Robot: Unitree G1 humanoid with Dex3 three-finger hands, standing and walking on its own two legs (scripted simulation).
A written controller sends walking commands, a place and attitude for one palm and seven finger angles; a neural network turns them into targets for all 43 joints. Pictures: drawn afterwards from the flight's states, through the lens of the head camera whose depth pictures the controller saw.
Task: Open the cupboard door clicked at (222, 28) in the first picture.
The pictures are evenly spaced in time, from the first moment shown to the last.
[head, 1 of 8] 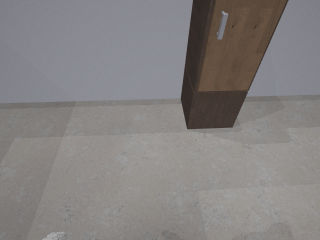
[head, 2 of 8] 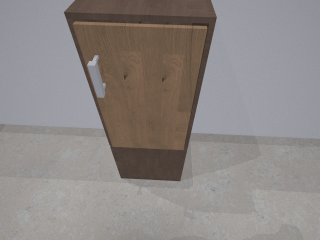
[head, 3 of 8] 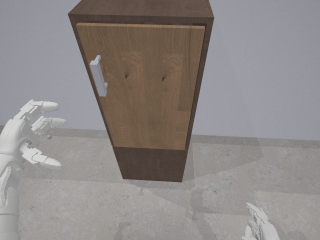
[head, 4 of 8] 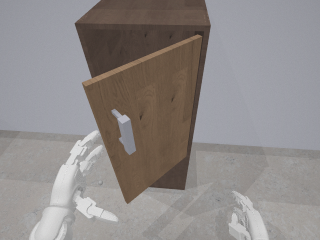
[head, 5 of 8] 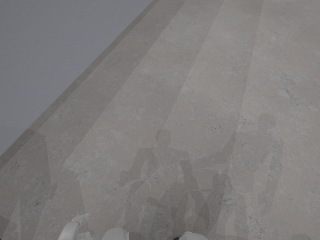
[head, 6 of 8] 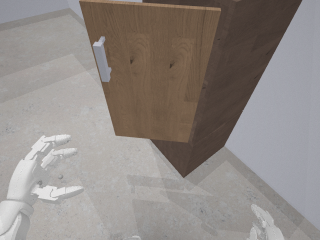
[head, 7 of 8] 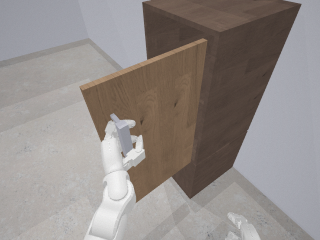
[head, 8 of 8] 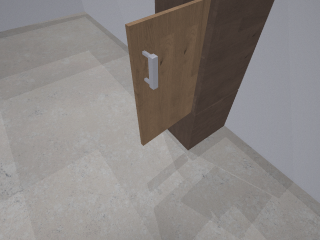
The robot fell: no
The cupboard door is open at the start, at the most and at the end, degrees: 0 95 95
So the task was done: yes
